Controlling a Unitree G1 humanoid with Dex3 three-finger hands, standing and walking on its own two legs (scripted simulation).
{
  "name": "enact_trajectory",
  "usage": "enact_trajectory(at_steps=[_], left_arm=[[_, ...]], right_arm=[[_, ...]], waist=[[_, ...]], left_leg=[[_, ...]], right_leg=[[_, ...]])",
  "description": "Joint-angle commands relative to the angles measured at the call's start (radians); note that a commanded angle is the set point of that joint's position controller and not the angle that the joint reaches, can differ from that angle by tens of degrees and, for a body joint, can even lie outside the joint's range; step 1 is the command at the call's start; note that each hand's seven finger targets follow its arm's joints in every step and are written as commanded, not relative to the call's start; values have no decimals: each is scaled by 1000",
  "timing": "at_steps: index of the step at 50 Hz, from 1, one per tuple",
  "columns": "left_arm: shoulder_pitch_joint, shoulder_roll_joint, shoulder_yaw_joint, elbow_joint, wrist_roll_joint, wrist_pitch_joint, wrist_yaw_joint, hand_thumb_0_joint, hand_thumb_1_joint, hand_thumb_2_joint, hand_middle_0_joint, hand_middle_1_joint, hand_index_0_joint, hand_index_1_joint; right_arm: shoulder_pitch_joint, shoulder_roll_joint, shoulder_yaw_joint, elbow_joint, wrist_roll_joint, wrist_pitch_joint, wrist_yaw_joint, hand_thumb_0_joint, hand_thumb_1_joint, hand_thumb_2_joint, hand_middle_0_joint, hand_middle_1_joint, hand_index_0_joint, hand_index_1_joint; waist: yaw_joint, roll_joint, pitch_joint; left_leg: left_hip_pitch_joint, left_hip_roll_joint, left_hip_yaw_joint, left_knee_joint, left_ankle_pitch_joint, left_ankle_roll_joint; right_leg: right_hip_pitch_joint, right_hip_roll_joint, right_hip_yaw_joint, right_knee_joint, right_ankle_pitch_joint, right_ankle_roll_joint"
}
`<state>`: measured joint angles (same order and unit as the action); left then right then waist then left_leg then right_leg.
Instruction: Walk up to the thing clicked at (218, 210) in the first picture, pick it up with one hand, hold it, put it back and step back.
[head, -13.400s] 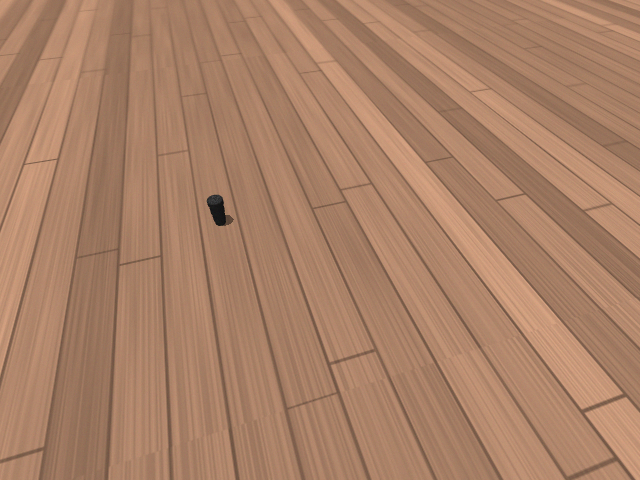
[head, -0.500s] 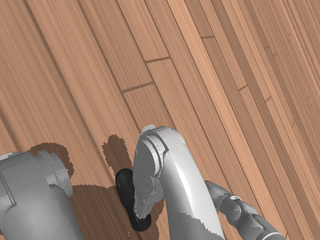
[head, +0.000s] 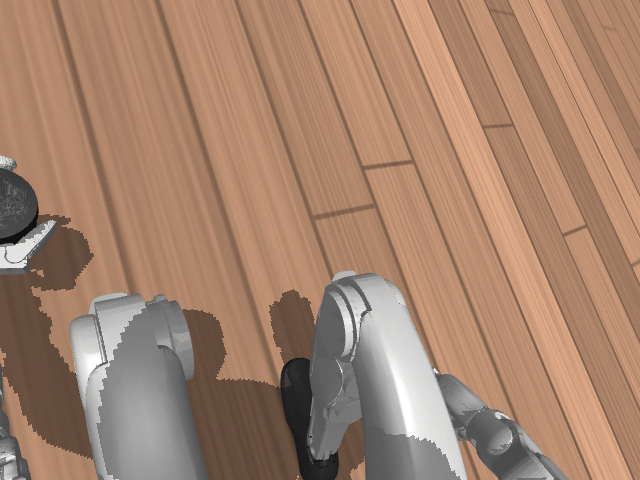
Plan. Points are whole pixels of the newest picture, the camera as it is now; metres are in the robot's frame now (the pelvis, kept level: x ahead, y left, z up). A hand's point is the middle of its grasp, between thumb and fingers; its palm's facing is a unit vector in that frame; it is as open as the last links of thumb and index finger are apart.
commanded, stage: settle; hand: left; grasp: from the side
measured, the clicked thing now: out of the picture +0.41 +0.31 -0.14
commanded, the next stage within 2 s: lift in 1.36 s
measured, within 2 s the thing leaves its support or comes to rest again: neither
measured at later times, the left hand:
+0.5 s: hand out of the picture +0.40 +0.30 -0.03, palm faces +0.32 -0.95 -0.07, open 9.1 cm
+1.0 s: hand out of the picture +0.41 +0.29 +0.01, palm faces +0.32 -0.95 -0.06, open 9.2 cm
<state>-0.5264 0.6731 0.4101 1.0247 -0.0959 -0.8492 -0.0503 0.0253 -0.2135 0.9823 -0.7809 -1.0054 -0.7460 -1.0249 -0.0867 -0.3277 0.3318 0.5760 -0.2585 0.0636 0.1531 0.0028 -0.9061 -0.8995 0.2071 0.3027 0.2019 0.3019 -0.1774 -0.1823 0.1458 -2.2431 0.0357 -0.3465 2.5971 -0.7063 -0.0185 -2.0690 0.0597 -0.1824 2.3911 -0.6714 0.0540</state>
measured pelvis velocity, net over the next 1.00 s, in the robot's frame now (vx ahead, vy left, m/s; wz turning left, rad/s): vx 0.02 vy -0.02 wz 0.14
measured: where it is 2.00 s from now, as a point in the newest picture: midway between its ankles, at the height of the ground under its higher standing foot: (234, 471)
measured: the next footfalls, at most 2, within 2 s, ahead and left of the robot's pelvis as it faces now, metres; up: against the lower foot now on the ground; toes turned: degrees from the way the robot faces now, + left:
none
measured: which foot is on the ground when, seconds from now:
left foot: down 0.00-1.00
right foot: down 0.00-1.00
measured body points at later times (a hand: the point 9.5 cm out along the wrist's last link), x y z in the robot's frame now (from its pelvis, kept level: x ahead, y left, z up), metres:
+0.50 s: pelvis +0.02 -0.02 +0.03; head +0.21 +0.10 +0.42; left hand +0.38 +0.35 -0.02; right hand +0.20 -0.25 -0.07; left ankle +0.08 +0.13 -0.27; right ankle +0.13 -0.14 -0.26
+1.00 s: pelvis +0.02 -0.02 +0.06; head +0.21 +0.07 +0.45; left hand +0.39 +0.34 +0.02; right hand +0.20 -0.27 -0.06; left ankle +0.08 +0.13 -0.27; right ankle +0.13 -0.14 -0.27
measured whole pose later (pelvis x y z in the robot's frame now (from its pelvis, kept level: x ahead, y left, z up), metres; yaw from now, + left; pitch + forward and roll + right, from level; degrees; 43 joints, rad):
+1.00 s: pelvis +0.02 -0.02 +0.06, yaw +8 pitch +31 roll -6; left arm -0.54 0.44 0.44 0.83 -0.12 -0.57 -0.20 0.02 -0.25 1.03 -0.80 -0.99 -0.77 -1.01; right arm 0.06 -0.28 0.06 0.65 -0.08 0.05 0.06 0.01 -0.91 -0.90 0.20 0.30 0.20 0.30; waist -0.12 -0.03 -0.09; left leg -2.19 0.05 -0.17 2.33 -0.70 -0.05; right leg -2.11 0.00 -0.06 2.28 -0.72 0.02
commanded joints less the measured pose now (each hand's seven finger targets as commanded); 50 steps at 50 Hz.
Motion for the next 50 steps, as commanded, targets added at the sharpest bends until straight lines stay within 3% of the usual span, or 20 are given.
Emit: enact_trajectory(at_steps=[1,3,6,8,10,11,13,14,15,16,17,18,22,25,26,30,36,38,42,50], left_arm=[[-263,143,30,-342,-31,-50,-11,0,351,1227,-1273,-1339,-1265,-1357],[-272,96,-5,-352,-38,-23,-23,0,366,1215,-1260,-1326,-1254,-1342],[-286,102,19,-378,-44,9,-27,0,365,1220,-1254,-1327,-1245,-1345],[-286,74,-14,-394,-41,23,-41,0,351,1210,-1247,-1322,-1240,-1338],[-258,103,22,-422,-39,39,-48,0,341,1207,-1242,-1319,-1234,-1337],[-243,64,0,-407,-46,51,-57,0,337,1202,-1250,-1321,-1243,-1338],[-286,90,29,-494,-60,55,-64,0,297,1210,-1242,-1325,-1233,-1345],[-262,42,0,-449,-64,70,-70,0,280,1200,-1238,-1322,-1230,-1340],[-314,80,28,-511,-68,69,-68,0,270,1192,-1232,-1310,-1222,-1331],[-242,65,31,-451,-70,84,-72,0,242,1183,-1223,-1304,-1212,-1326],[-235,31,11,-418,-73,93,-79,0,250,1187,-1222,-1309,-1213,-1329],[-323,48,28,-492,-83,84,-82,0,231,1189,-1219,-1305,-1210,-1326],[-271,81,61,-477,-65,101,-88,0,223,1210,-1234,-1333,-1227,-1352],[-278,25,41,-453,-78,116,-108,0,210,1211,-1219,-1324,-1210,-1345],[-299,49,67,-468,-77,118,-108,0,225,1211,-1224,-1326,-1215,-1347],[-272,26,61,-440,-77,136,-130,0,163,1203,-1220,-1322,-1212,-1344],[-301,56,106,-482,-72,158,-132,0,184,1209,-1223,-1317,-1213,-1340],[-308,16,85,-466,-75,162,-131,0,167,1225,-1221,-1324,-1210,-1349],[-319,51,99,-481,-60,163,-135,0,178,1229,-1239,-1334,-1227,-1359],[-369,6,72,-477,-60,174,-133,0,191,1269,-1282,-1373,-1269,-1400]], right_arm=[[88,-298,-158,-30,34,2,-23,0,-890,-897,200,300,199,300],[92,-281,-173,-35,53,2,-24,0,-885,-896,200,300,199,300],[119,-267,-195,-27,73,4,-35,0,-889,-897,200,300,199,300],[127,-255,-206,-36,85,5,-40,0,-887,-896,200,300,199,300],[141,-251,-225,-30,95,8,-48,0,-887,-896,200,300,199,300],[143,-250,-231,-38,101,7,-49,0,-888,-896,200,300,199,300],[160,-238,-246,-27,112,7,-56,0,-891,-898,200,300,199,300],[160,-229,-247,-29,118,5,-58,0,-892,-898,200,300,199,300],[174,-224,-252,-17,120,3,-61,0,-892,-898,200,300,199,300],[173,-220,-259,-21,127,3,-64,0,-897,-900,200,300,199,300],[174,-212,-260,-23,129,2,-67,0,-896,-899,200,300,199,300],[183,-212,-267,-15,134,0,-70,0,-894,-899,200,300,199,300],[201,-207,-286,-9,144,0,-78,0,-894,-899,200,300,199,300],[207,-193,-293,1,150,-3,-83,0,-897,-900,200,300,199,300],[222,-191,-298,7,151,-5,-84,0,-896,-900,200,300,199,300],[220,-184,-309,1,156,-8,-88,0,-900,-901,200,300,199,300],[236,-175,-330,1,162,-13,-95,0,-900,-901,200,300,200,300],[230,-172,-335,-1,169,-15,-98,0,-897,-901,200,300,199,300],[244,-172,-344,12,169,-21,-103,0,-906,-903,200,300,199,300],[256,-163,-351,15,174,-34,-108,0,-908,-904,199,300,199,300]], waist=[[-23,559,-654],[-25,537,-645],[-12,510,-679],[-14,513,-702],[14,521,-739],[6,513,-751],[27,530,-791],[19,516,-783],[25,515,-808],[39,489,-820],[25,451,-809],[22,457,-816],[52,463,-855],[44,429,-853],[45,410,-862],[55,383,-885],[84,389,-946],[71,367,-903],[79,381,-915],[69,415,-923]], left_leg=[[468,25,133,-386,89,-5],[433,19,144,-399,60,2],[423,15,163,-401,61,11],[437,12,171,-419,63,12],[478,12,177,-435,85,11],[482,10,181,-440,88,10],[501,7,196,-446,93,12],[490,5,203,-449,89,14],[483,5,209,-442,94,16],[481,4,217,-439,105,21],[452,4,222,-431,106,27],[444,1,226,-436,98,27],[492,1,234,-464,142,22],[464,-1,252,-456,150,30],[457,-2,255,-457,153,32],[454,-1,268,-456,176,37],[485,-1,282,-480,181,37],[467,-2,279,-494,152,39],[498,0,282,-510,154,38],[566,-3,279,-550,166,28]], right_leg=[[177,23,-74,-176,172,-83],[158,18,-62,-187,149,-86],[178,15,-43,-208,151,-86],[173,9,-35,-215,144,-88],[171,6,-27,-219,152,-91],[166,2,-23,-220,151,-91],[172,0,-9,-231,151,-95],[171,0,-6,-235,145,-94],[193,1,0,-242,153,-93],[203,1,8,-250,160,-92],[219,1,13,-262,164,-87],[211,-3,16,-265,161,-89],[224,-9,23,-267,173,-91],[257,-12,37,-286,187,-85],[269,-12,40,-297,189,-84],[304,-15,53,-311,205,-79],[334,-18,67,-334,199,-79],[304,-18,64,-343,169,-81],[311,-21,69,-349,164,-83],[260,-29,68,-359,161,-93]])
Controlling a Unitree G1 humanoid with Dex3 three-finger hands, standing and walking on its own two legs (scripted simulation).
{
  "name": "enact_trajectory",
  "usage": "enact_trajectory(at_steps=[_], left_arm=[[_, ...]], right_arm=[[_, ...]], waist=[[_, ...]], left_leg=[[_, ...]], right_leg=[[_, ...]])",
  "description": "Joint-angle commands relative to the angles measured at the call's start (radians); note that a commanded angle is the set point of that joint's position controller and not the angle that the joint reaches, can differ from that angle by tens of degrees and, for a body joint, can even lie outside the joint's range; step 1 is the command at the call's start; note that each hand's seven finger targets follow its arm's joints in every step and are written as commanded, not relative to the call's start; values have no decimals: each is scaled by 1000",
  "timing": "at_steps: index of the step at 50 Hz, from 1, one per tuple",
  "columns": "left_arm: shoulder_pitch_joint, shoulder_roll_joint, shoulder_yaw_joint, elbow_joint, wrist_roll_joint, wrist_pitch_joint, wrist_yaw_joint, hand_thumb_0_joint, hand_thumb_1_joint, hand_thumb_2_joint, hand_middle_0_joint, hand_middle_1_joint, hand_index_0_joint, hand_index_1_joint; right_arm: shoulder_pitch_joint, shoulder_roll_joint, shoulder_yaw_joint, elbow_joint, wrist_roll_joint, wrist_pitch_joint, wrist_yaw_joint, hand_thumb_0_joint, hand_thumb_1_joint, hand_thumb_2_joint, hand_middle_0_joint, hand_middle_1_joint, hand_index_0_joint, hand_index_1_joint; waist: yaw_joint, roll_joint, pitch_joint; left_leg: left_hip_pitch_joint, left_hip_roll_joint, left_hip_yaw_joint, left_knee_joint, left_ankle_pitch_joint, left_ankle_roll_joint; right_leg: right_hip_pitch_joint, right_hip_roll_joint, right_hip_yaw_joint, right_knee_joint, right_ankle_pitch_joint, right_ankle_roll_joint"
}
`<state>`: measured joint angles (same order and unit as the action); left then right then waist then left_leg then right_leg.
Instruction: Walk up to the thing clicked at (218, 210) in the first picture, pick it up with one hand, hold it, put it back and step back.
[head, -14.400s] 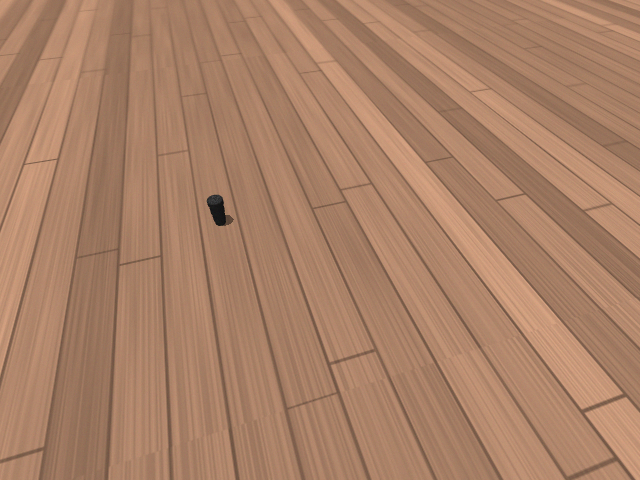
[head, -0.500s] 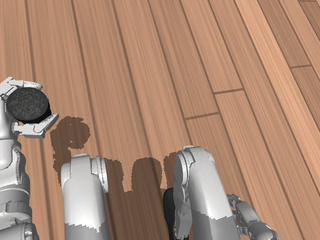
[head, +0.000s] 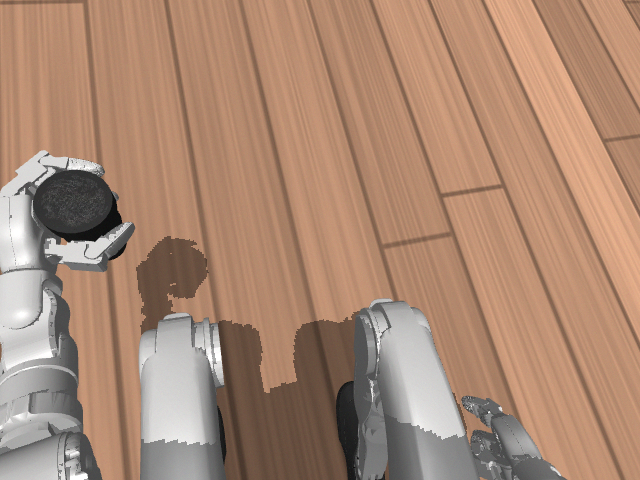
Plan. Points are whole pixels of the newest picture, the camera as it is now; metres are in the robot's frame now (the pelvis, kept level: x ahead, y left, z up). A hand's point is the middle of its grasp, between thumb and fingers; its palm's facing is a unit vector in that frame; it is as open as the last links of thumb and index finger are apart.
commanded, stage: settle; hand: left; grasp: from the side
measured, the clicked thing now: (92, 225) +0.43 +0.26 -0.07
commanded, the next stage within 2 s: lift in 0.36 s
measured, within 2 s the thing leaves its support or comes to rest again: neither
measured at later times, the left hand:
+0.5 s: hand (83, 202) +0.44 +0.26 -0.02, palm faces +0.20 -0.98 -0.05, open 9.2 cm
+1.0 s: hand (51, 186) +0.42 +0.25 +0.06, palm faces +0.15 -0.99 -0.05, open 9.2 cm
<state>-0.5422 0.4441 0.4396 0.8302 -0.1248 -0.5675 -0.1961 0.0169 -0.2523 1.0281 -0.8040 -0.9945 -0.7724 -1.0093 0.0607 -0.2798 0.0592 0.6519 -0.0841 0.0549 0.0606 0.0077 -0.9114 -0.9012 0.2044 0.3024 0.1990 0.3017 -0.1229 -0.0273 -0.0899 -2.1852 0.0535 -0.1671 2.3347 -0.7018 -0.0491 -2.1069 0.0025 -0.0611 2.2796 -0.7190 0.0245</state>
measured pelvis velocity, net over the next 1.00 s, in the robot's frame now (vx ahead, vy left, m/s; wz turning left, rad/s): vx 0.00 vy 0.00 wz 0.04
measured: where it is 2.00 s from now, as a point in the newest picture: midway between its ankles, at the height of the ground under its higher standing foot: (287, 476)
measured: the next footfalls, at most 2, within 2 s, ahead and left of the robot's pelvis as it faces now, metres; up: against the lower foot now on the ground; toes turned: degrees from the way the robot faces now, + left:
none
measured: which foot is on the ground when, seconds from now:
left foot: down 0.00-1.00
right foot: down 0.00-1.00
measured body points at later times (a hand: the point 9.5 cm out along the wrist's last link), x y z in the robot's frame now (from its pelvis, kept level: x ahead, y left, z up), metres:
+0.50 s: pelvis +0.00 +0.00 +0.02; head +0.20 +0.06 +0.42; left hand +0.42 +0.31 -0.01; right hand +0.13 -0.26 -0.10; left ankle +0.08 +0.14 -0.32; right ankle +0.09 -0.13 -0.32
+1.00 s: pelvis +0.00 +0.00 +0.07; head +0.19 +0.05 +0.48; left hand +0.40 +0.30 +0.07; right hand +0.16 -0.26 -0.05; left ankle +0.08 +0.14 -0.32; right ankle +0.09 -0.13 -0.32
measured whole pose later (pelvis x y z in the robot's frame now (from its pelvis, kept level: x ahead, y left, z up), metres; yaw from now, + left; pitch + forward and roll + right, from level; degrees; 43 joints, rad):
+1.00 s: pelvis +0.00 +0.00 +0.07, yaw +2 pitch +33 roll -4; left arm -0.46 0.37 0.38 0.65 -0.16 -0.45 -0.22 0.01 -0.27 1.05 -0.81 -1.00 -0.77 -1.02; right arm 0.11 -0.26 0.00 0.64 -0.02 0.02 0.02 0.01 -0.93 -0.90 0.20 0.30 0.20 0.30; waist -0.09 0.01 -0.17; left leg -1.99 0.06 -0.11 2.09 -0.68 -0.04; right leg -1.93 -0.01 -0.04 2.06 -0.71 0.02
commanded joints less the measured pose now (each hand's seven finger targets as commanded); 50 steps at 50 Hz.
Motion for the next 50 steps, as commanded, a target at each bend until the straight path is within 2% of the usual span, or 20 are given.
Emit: enact_trajectory(at_steps=[1,6,8,10,11,15,16,21,23,24,26,31,34,35,36,41,42,46,49,50], left_arm=[[-349,223,41,-269,-34,-108,10,0,205,1282,-1278,-1379,-1266,-1405],[-362,247,49,-250,-24,-109,4,0,194,1305,-1298,-1405,-1287,-1431],[-384,222,35,-239,-20,-106,6,0,210,1294,-1268,-1375,-1257,-1401],[-367,244,60,-223,-22,-106,10,0,182,1296,-1268,-1375,-1256,-1403],[-373,238,56,-213,-19,-103,12,0,157,1292,-1276,-1382,-1265,-1409],[-386,233,43,-204,-9,-106,13,0,216,1284,-1260,-1360,-1251,-1385],[-387,254,58,-208,-9,-108,14,0,225,1297,-1262,-1368,-1251,-1393],[-417,225,49,-203,-9,-110,22,0,219,1309,-1254,-1364,-1242,-1392],[-415,245,51,-198,-3,-111,23,0,234,1308,-1252,-1358,-1241,-1385],[-429,229,37,-202,0,-112,21,0,236,1228,-1288,-1393,-1313,-1379],[-404,257,60,-206,-4,-112,18,0,157,1226,-1292,-1424,-1316,-1415],[-410,245,40,-291,-22,-95,-15,0,219,1212,-1271,-1400,-1296,-1387],[-373,244,51,-285,-33,-77,-20,0,178,1210,-1277,-1404,-1302,-1392],[-344,216,43,-283,-40,-69,-24,0,176,1209,-1270,-1401,-1297,-1389],[-381,238,52,-339,-44,-71,-23,0,176,1208,-1263,-1399,-1290,-1385],[-291,193,29,-343,-57,-33,-22,0,200,1220,-1250,-1391,-1277,-1378],[-332,202,27,-404,-61,-34,-21,0,180,1228,-1252,-1397,-1279,-1385],[-290,177,-3,-480,-72,-1,-19,0,168,1219,-1258,-1397,-1286,-1384],[-211,159,2,-520,-81,30,-7,0,200,1225,-1251,-1398,-1281,-1383],[-243,151,-10,-556,-86,38,-1,0,201,1234,-1249,-1395,-1278,-1381]], right_arm=[[109,-211,-78,-59,-1,-26,-16,0,-905,-903,199,300,199,300],[123,-205,-83,-48,-5,-29,-17,0,-905,-903,199,300,199,300],[124,-201,-81,-45,-6,-30,-16,0,-901,-903,200,300,199,300],[127,-202,-82,-45,-3,-30,-16,0,-901,-903,199,300,199,300],[130,-201,-83,-48,-3,-30,-15,0,-903,-903,199,300,199,300],[129,-200,-84,-48,-1,-30,-16,0,-899,-902,199,300,199,300],[130,-199,-84,-47,-1,-30,-16,0,-899,-902,199,300,199,300],[143,-196,-83,-39,0,-32,-15,0,-899,-903,199,300,199,300],[137,-197,-85,-42,-1,-30,-18,0,-895,-902,199,300,199,300],[143,-194,-86,-42,0,-32,-17,0,-937,-904,200,299,200,299],[143,-196,-91,-43,1,-31,-19,0,-938,-905,200,299,200,299],[161,-200,-105,-46,13,-36,-24,0,-932,-904,200,299,200,299],[160,-193,-106,-48,22,-41,-29,0,-932,-904,200,299,200,299],[164,-192,-108,-54,27,-43,-30,0,-932,-903,200,299,200,299],[162,-192,-109,-53,28,-44,-31,0,-929,-903,200,299,200,299],[154,-189,-117,-80,48,-51,-43,0,-923,-902,200,299,200,299],[153,-185,-118,-80,48,-52,-45,0,-921,-901,200,299,200,299],[151,-170,-122,-95,60,-64,-54,0,-922,-901,200,299,200,299],[157,-171,-129,-105,71,-67,-59,0,-917,-900,200,299,200,299],[152,-168,-127,-104,75,-68,-62,0,-910,-898,200,299,200,299]], waist=[[11,258,-673],[16,229,-701],[3,220,-681],[20,214,-685],[13,216,-682],[13,224,-679],[23,228,-689],[8,236,-674],[16,233,-691],[6,242,-687],[24,223,-704],[21,267,-774],[29,222,-745],[27,222,-741],[37,243,-746],[39,206,-715],[42,215,-738],[40,200,-739],[52,200,-756],[53,190,-754]], left_leg=[[508,-22,100,-290,160,60],[506,-23,114,-279,177,68],[484,-24,115,-286,163,69],[492,-25,116,-295,160,67],[487,-26,116,-300,148,68],[502,-28,116,-319,131,65],[499,-28,119,-317,133,66],[529,-27,110,-333,156,62],[522,-29,119,-329,142,65],[524,-30,118,-339,136,63],[518,-31,128,-336,137,68],[608,-30,122,-364,197,63],[580,-30,125,-377,177,69],[593,-30,122,-388,177,69],[600,-30,123,-398,172,66],[631,-29,115,-457,136,66],[642,-28,120,-458,139,68],[662,-27,124,-498,145,72],[734,-25,115,-536,185,71],[752,-23,112,-549,187,72]], right_leg=[[302,27,-54,-251,210,-61],[349,26,-37,-278,229,-55],[349,25,-40,-279,219,-54],[348,26,-38,-284,208,-55],[351,26,-40,-289,197,-55],[331,25,-43,-291,177,-61],[346,25,-38,-295,180,-60],[321,22,-45,-286,196,-63],[342,22,-36,-302,187,-61],[336,21,-37,-302,181,-63],[371,22,-27,-321,181,-58],[379,17,-24,-325,226,-64],[404,17,-19,-354,213,-59],[398,16,-20,-360,211,-61],[406,14,-18,-360,206,-62],[415,13,-14,-422,169,-63],[432,14,-7,-433,173,-62],[495,11,10,-497,179,-57],[524,10,2,-520,211,-57],[530,10,5,-534,216,-58]])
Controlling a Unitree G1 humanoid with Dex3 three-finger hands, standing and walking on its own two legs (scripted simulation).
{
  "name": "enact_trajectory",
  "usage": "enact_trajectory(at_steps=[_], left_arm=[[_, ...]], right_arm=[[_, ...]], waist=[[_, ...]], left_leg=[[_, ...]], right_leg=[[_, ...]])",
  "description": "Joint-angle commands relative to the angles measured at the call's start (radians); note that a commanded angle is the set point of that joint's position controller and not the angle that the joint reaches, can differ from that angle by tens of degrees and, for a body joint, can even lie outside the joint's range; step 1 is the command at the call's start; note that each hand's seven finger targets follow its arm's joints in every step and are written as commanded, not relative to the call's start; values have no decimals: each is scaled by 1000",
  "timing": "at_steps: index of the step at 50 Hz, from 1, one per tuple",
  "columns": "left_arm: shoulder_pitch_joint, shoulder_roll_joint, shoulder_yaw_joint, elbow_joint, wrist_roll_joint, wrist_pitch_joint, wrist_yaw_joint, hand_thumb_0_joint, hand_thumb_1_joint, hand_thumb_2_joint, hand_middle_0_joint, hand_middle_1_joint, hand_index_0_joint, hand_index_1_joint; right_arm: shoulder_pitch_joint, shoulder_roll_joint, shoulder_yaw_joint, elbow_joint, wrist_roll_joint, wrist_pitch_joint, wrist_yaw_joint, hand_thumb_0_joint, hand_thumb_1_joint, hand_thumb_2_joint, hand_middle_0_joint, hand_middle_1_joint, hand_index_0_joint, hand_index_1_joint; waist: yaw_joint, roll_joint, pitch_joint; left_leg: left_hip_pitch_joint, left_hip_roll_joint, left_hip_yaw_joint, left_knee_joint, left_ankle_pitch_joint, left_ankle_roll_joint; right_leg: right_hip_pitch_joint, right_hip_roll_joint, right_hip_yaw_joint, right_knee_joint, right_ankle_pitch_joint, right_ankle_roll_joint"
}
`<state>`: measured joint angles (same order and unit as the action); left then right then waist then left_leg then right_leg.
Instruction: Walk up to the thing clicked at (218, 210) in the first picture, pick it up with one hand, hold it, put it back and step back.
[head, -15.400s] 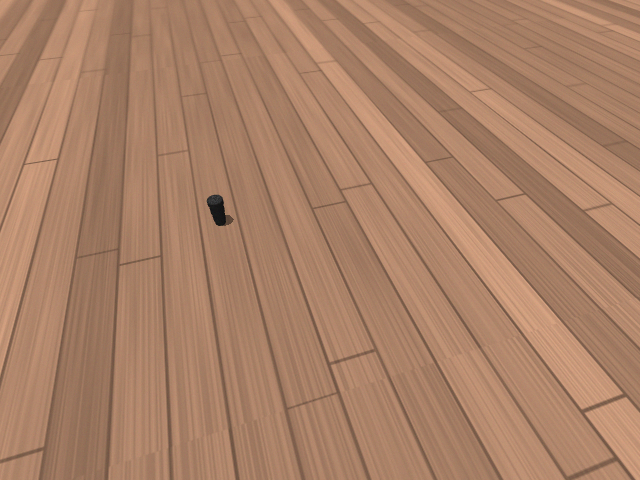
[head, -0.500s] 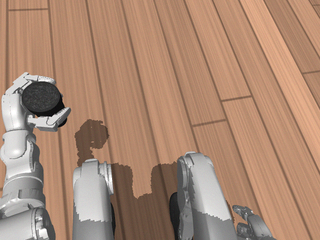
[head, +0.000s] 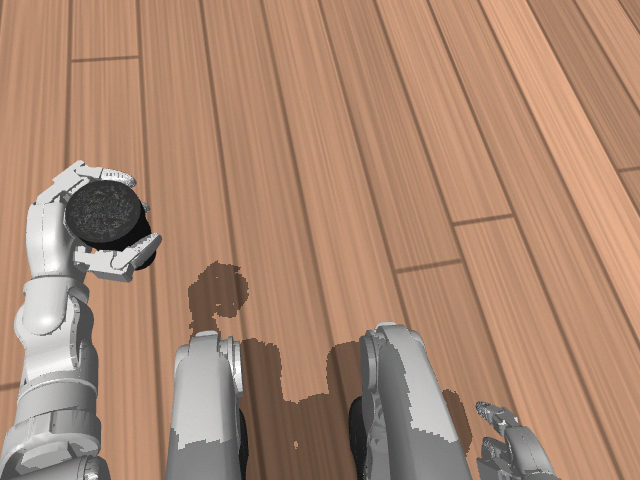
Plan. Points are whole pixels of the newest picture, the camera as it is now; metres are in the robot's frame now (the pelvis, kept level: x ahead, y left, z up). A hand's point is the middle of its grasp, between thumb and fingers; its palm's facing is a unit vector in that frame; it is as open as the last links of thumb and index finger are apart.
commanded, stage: lift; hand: left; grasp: from the side
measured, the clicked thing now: (122, 234) +0.43 +0.24 -0.04
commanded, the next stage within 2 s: hold in 1.56 s
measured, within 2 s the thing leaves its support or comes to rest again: neither
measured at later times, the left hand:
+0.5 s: hand (27, 160) +0.39 +0.22 +0.17, palm faces +0.15 -0.99 -0.06, open 9.2 cm
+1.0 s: hand out of the picture +0.39 +0.21 +0.27, palm faces +0.15 -0.99 -0.04, open 9.2 cm
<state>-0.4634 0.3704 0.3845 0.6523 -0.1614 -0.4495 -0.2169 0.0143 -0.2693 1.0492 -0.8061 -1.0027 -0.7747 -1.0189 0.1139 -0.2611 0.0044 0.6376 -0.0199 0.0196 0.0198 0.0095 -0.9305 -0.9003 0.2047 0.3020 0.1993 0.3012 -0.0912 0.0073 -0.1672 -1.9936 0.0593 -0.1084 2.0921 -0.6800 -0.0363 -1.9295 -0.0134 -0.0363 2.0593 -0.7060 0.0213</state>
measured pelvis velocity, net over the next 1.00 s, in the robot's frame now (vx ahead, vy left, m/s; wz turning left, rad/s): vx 0.05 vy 0.01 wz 0.06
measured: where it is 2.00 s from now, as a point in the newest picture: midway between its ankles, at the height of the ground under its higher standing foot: outside the picture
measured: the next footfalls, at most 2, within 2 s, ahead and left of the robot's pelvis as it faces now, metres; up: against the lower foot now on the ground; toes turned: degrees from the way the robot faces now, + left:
none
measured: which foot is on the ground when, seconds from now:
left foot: down 0.00-1.00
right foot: down 0.00-1.00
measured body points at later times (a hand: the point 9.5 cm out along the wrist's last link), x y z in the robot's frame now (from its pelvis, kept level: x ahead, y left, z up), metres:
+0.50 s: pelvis +0.03 +0.01 +0.15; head +0.17 +0.04 +0.58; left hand +0.38 +0.27 +0.18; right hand +0.20 -0.24 +0.04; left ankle +0.08 +0.14 -0.40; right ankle +0.08 -0.13 -0.40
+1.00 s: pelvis +0.05 +0.01 +0.25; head +0.14 +0.04 +0.69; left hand +0.38 +0.27 +0.28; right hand +0.20 -0.23 +0.14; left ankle +0.08 +0.14 -0.40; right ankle +0.08 -0.13 -0.40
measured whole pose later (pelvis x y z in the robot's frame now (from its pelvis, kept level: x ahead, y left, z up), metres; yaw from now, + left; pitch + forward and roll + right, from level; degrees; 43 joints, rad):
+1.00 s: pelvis +0.05 +0.01 +0.25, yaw +4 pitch +16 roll -3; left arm -0.14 0.25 0.16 0.37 -0.17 -0.29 -0.06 0.01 -0.27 1.05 -0.79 -1.02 -0.77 -1.03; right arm 0.22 -0.21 0.01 0.63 0.02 -0.04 -0.04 0.01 -0.92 -0.90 0.20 0.30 0.20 0.30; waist -0.05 0.01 -0.11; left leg -0.96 0.07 -0.04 1.20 -0.52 -0.02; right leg -0.90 -0.02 -0.04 1.15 -0.52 0.03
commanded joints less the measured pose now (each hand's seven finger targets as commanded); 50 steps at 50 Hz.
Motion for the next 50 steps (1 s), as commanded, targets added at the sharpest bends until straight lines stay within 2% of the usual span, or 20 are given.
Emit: enact_trajectory(at_steps=[1,4,6,7,9,11,14,16,20,22,23,26,27,29,31,32,33,40,44,50], left_arm=[[-305,227,49,-399,-49,-71,28,0,205,1233,-1251,-1400,-1281,-1385],[-253,187,18,-450,-46,-35,48,0,197,1223,-1232,-1384,-1262,-1369],[-208,207,33,-495,-41,-16,67,0,204,1215,-1231,-1372,-1258,-1359],[-205,189,3,-520,-37,-6,72,0,212,1205,-1218,-1365,-1248,-1350],[-179,167,-1,-561,-50,15,85,0,198,1202,-1210,-1352,-1236,-1339],[-135,176,6,-593,-46,36,104,0,223,1198,-1207,-1346,-1233,-1333],[-104,124,-57,-667,-44,61,121,0,250,1212,-1210,-1358,-1239,-1343],[-17,127,-48,-668,-43,82,141,0,265,1208,-1206,-1349,-1234,-1334],[22,92,-92,-709,-37,106,165,0,225,1203,-1215,-1359,-1244,-1343],[4,97,-80,-691,-36,108,180,0,224,1212,-1215,-1358,-1241,-1346],[20,105,-60,-674,-35,111,189,0,216,1216,-1228,-1366,-1253,-1355],[39,62,-106,-649,-34,104,185,0,215,1229,-1239,-1381,-1264,-1370],[32,80,-97,-642,-29,106,186,0,213,1239,-1256,-1391,-1279,-1383],[23,48,-145,-621,-22,103,173,0,220,1223,-1250,-1376,-1273,-1368],[18,46,-156,-612,-17,99,162,0,214,1203,-1243,-1360,-1266,-1350],[2,74,-136,-622,-18,97,161,0,209,1188,-1241,-1355,-1265,-1343],[8,55,-156,-617,-19,92,156,0,210,1198,-1245,-1360,-1268,-1350],[21,46,-138,-606,-32,64,165,0,203,1212,-1262,-1375,-1283,-1367],[-10,29,-165,-597,-25,45,166,0,198,1222,-1280,-1381,-1295,-1379],[-5,27,-155,-588,-29,43,171,0,231,1222,-1273,-1378,-1289,-1374]], right_arm=[[99,-180,-73,-92,13,-34,-24,0,-910,-898,200,299,200,299],[95,-171,-78,-101,22,-38,-29,0,-907,-898,200,299,200,299],[88,-167,-80,-113,29,-38,-36,0,-908,-898,200,299,200,299],[86,-160,-80,-119,31,-40,-39,0,-904,-896,200,299,200,299],[77,-159,-81,-129,38,-46,-44,0,-905,-897,200,299,200,299],[85,-154,-82,-132,44,-48,-49,0,-903,-897,200,299,200,299],[81,-143,-80,-139,46,-54,-56,0,-905,-897,200,299,200,299],[81,-139,-78,-139,51,-58,-60,0,-901,-896,200,299,200,299],[93,-124,-72,-137,51,-68,-68,0,-904,-896,200,299,200,299],[91,-120,-69,-132,52,-71,-75,0,-904,-896,201,300,200,300],[83,-118,-69,-134,55,-76,-78,0,-903,-896,200,299,200,299],[96,-113,-64,-129,52,-86,-80,0,-902,-895,201,299,200,299],[92,-112,-64,-129,52,-89,-80,0,-903,-896,201,300,200,300],[102,-116,-64,-125,52,-94,-79,0,-902,-896,200,300,200,300],[107,-116,-64,-122,50,-100,-77,0,-905,-896,201,300,200,300],[109,-115,-64,-125,50,-101,-77,0,-905,-896,201,300,200,300],[110,-114,-62,-125,50,-103,-75,0,-906,-896,201,300,200,300],[105,-101,-52,-124,45,-111,-69,0,-910,-897,201,300,200,300],[115,-101,-50,-118,39,-112,-70,0,-915,-899,200,300,200,300],[115,-102,-51,-119,38,-108,-75,0,-912,-899,200,300,200,300]], waist=[[24,156,-669],[31,165,-640],[46,138,-647],[35,130,-651],[38,124,-633],[50,125,-642],[37,152,-643],[55,127,-625],[40,122,-574],[27,108,-501],[40,87,-478],[25,96,-442],[39,103,-430],[20,105,-391],[22,131,-387],[39,140,-400],[32,134,-396],[55,126,-342],[39,119,-331],[50,95,-306]], left_leg=[[566,-28,56,-321,172,59],[619,-26,52,-378,143,56],[634,-26,54,-406,143,57],[642,-27,57,-419,142,58],[683,-25,51,-456,158,57],[740,-26,47,-493,181,57],[844,-25,37,-547,249,53],[889,-25,37,-582,294,54],[977,-25,38,-661,332,53],[965,-27,37,-707,290,52],[966,-30,40,-732,263,52],[1038,-29,37,-791,288,49],[1046,-31,45,-803,296,47],[1100,-26,37,-851,301,43],[1159,-25,37,-886,328,38],[1183,-26,40,-901,352,36],[1202,-27,42,-916,355,36],[1270,-32,52,-1019,363,32],[1316,-32,61,-1053,395,33],[1373,-34,71,-1113,416,34]], right_leg=[[381,25,-16,-333,209,-52],[397,22,-11,-384,183,-54],[463,22,-5,-424,186,-51],[491,21,2,-449,185,-48],[525,21,1,-478,205,-48],[569,22,-2,-509,226,-47],[609,22,-8,-551,287,-46],[666,23,-10,-590,325,-43],[752,24,-9,-675,365,-39],[792,26,-8,-716,344,-38],[814,27,-5,-741,320,-39],[862,25,-8,-789,349,-38],[883,23,-5,-809,352,-40],[893,23,-11,-842,360,-40],[917,22,-15,-871,374,-43],[949,22,-16,-884,391,-44],[968,23,-18,-901,397,-44],[1073,23,-20,-990,408,-42],[1121,22,-19,-1031,446,-38],[1206,26,-19,-1097,468,-36]])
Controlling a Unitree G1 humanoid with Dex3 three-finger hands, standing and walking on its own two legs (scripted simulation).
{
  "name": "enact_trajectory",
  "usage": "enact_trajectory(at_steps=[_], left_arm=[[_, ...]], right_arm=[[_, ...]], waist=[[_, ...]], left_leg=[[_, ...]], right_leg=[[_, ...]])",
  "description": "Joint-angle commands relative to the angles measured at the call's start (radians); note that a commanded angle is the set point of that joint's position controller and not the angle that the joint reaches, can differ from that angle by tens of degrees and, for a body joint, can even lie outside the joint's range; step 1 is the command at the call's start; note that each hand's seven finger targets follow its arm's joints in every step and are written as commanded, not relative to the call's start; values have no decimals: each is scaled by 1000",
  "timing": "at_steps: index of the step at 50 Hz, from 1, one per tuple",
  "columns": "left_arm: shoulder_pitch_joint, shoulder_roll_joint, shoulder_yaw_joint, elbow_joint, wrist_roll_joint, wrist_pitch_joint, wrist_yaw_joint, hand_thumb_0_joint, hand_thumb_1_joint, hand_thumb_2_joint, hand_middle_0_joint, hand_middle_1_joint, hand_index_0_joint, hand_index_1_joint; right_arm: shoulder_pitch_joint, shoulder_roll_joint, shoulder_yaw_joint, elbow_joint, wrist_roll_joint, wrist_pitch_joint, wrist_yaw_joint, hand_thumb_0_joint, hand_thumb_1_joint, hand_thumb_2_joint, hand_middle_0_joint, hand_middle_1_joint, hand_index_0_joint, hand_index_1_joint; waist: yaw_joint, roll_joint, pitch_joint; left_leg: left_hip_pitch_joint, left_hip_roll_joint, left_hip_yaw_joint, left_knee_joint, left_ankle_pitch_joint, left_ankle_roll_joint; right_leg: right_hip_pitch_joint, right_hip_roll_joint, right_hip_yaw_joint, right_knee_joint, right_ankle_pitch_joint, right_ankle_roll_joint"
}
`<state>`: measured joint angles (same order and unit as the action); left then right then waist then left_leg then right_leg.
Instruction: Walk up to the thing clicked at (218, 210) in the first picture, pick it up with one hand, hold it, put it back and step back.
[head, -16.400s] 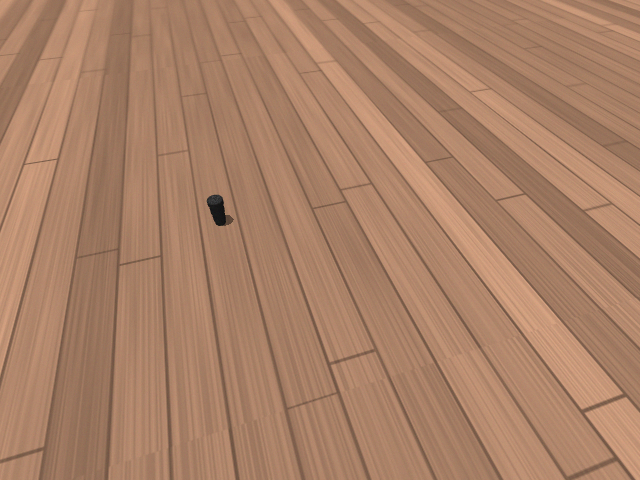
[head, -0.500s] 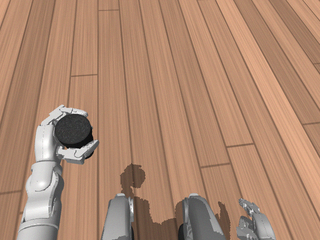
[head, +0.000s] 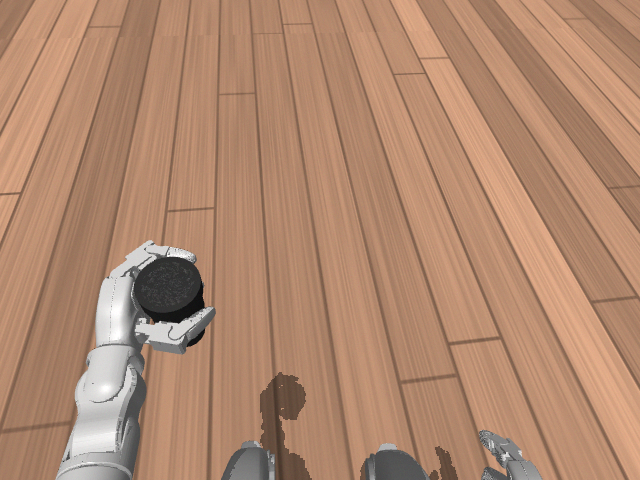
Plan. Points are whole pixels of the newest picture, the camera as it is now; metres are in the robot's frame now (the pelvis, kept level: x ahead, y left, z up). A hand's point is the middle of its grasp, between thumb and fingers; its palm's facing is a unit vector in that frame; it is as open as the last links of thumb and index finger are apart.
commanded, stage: lift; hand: left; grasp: from the side
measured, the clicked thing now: (178, 309) +0.35 +0.19 +0.00
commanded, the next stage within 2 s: hold in 0.56 s
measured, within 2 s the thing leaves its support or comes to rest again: neither
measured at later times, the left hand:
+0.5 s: hand (180, 283) +0.35 +0.17 +0.07, palm faces +0.08 -1.00 -0.02, open 9.2 cm
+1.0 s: hand (182, 273) +0.35 +0.16 +0.09, palm faces +0.08 -1.00 -0.02, open 9.2 cm
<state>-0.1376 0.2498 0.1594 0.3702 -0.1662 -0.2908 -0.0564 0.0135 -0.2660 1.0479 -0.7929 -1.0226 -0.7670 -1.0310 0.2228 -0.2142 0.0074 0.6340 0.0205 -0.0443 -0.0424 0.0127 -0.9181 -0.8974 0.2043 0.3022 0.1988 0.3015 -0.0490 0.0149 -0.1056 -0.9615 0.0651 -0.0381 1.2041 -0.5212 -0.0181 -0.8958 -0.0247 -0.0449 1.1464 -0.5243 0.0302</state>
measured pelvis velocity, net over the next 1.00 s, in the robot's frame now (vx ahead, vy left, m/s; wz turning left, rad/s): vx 0.02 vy -0.01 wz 0.01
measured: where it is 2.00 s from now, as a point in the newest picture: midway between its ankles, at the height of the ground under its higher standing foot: outside the picture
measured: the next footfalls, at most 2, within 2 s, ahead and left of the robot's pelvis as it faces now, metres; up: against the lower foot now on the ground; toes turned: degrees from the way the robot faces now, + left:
none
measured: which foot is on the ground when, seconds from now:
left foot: down 0.00-1.00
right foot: down 0.00-1.00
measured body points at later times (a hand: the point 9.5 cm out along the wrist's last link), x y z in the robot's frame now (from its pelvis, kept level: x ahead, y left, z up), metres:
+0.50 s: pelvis +0.01 -0.01 +0.04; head +0.08 +0.00 +0.48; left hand +0.34 +0.22 +0.07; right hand +0.15 -0.25 -0.07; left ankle +0.03 +0.12 -0.64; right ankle +0.02 -0.14 -0.64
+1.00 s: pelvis +0.02 -0.01 +0.05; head +0.07 +0.00 +0.50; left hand +0.34 +0.21 +0.09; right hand +0.15 -0.26 -0.06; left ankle +0.03 +0.13 -0.64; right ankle +0.02 -0.14 -0.64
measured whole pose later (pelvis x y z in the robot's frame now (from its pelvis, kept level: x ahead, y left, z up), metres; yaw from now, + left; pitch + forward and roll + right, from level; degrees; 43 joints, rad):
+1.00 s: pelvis +0.02 -0.01 +0.05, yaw +0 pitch +8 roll -1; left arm -0.11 0.20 0.14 0.42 -0.17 -0.33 -0.07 0.01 -0.27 1.05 -0.79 -1.03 -0.77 -1.03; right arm 0.23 -0.21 -0.01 0.66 0.01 -0.01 -0.04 0.01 -0.93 -0.90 0.20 0.30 0.20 0.30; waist -0.04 0.01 -0.03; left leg -0.60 0.06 -0.01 0.90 -0.43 -0.03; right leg -0.55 -0.02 -0.04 0.86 -0.44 0.02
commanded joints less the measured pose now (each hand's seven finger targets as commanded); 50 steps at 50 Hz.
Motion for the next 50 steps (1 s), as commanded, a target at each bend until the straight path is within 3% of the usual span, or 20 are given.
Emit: enact_trajectory(at_steps=[1,4,5,11,13,15,19,24,33,35,37,38,43,44,45,50], left_arm=[[-291,135,59,-292,-22,-117,11,0,222,1236,-1279,-1386,-1294,-1385],[-305,123,56,-281,-23,-120,10,0,220,1241,-1261,-1384,-1277,-1382],[-297,126,55,-280,-22,-122,8,0,233,1236,-1260,-1376,-1276,-1374],[-322,125,51,-286,-22,-131,3,0,224,1226,-1242,-1365,-1258,-1364],[-287,111,45,-255,-18,-129,2,0,216,1236,-1249,-1374,-1263,-1375],[-321,120,57,-254,-21,-140,1,0,222,1237,-1249,-1372,-1261,-1374],[-312,105,43,-264,-20,-139,-2,0,248,1242,-1235,-1369,-1248,-1370],[-312,103,46,-258,-26,-149,-10,0,239,1252,-1245,-1379,-1256,-1382],[-301,107,56,-253,-27,-153,-13,0,245,1246,-1240,-1373,-1252,-1376],[-304,97,48,-259,-27,-154,-15,0,258,1138,-1233,-1326,-1246,-1321],[-289,88,49,-242,-31,-153,-14,0,248,1155,-1240,-1334,-1252,-1332],[-297,98,58,-269,-32,-152,-11,0,265,1153,-1239,-1335,-1252,-1332],[-282,79,41,-231,-25,-153,-13,0,241,1144,-1245,-1337,-1259,-1334],[-267,87,47,-231,-23,-152,-11,0,241,1143,-1242,-1338,-1255,-1334],[-315,94,46,-276,-25,-159,-10,0,238,1148,-1238,-1337,-1251,-1334],[-287,93,49,-260,-22,-156,-7,0,254,1141,-1233,-1325,-1244,-1323]], right_arm=[[17,-139,-49,-111,-6,-40,-13,0,-916,-900,200,300,200,300],[1,-139,-52,-115,-5,-41,-14,0,-909,-899,200,300,200,300],[12,-144,-53,-110,-7,-39,-16,0,-913,-900,200,300,200,300],[11,-130,-47,-103,-9,-36,-18,0,-914,-900,200,300,200,300],[8,-132,-50,-99,-11,-36,-16,0,-916,-901,200,300,200,300],[-5,-132,-49,-104,-9,-35,-12,0,-911,-900,200,300,200,300],[3,-133,-52,-103,-13,-29,-14,0,-913,-901,200,300,200,300],[-12,-129,-51,-108,-11,-26,-12,0,-912,-901,200,300,200,300],[-18,-132,-54,-103,-13,-21,-16,0,-910,-901,200,300,200,300],[-17,-129,-52,-99,-13,-19,-17,0,-921,-901,200,300,200,300],[-2,-134,-56,-89,-16,-19,-16,0,-924,-902,200,300,200,300],[-1,-129,-54,-90,-15,-19,-14,0,-921,-901,200,300,200,300],[-7,-135,-61,-88,-15,-13,-7,0,-927,-903,200,300,200,300],[-11,-131,-58,-88,-13,-10,-8,0,-925,-902,200,300,200,300],[-20,-131,-59,-100,-14,-10,-8,0,-924,-903,200,300,200,300],[-15,-134,-61,-98,-13,-8,-7,0,-926,-904,200,300,200,300]], waist=[[5,72,-371],[4,68,-331],[4,67,-359],[4,43,-329],[11,59,-316],[17,72,-283],[10,76,-315],[10,44,-278],[14,35,-268],[15,38,-262],[4,20,-281],[18,48,-293],[13,43,-249],[25,50,-229],[19,50,-260],[18,28,-252]], left_leg=[[341,-38,-1,-230,277,16],[354,-41,6,-265,224,17],[385,-37,2,-270,262,14],[400,-42,18,-295,314,20],[428,-39,16,-317,313,15],[436,-40,15,-339,282,12],[480,-41,23,-346,344,11],[463,-47,34,-362,304,18],[491,-50,44,-383,346,19],[509,-51,48,-388,354,18],[530,-46,42,-386,403,20],[544,-48,45,-387,421,19],[548,-42,32,-419,388,14],[545,-46,39,-425,379,13],[555,-47,43,-421,383,15],[557,-51,49,-433,374,16]], right_leg=[[196,38,-13,-190,307,-44],[201,37,-8,-227,263,-42],[223,37,-11,-226,294,-43],[304,36,-2,-271,358,-36],[301,36,-6,-280,347,-40],[298,36,-8,-293,312,-42],[337,37,-5,-307,374,-40],[370,31,7,-344,356,-31],[425,29,11,-370,407,-28],[433,28,13,-380,417,-26],[440,32,8,-373,456,-26],[451,31,9,-376,472,-26],[436,36,-2,-382,417,-34],[437,34,1,-392,412,-32],[453,33,5,-397,423,-30],[477,33,6,-414,423,-28]])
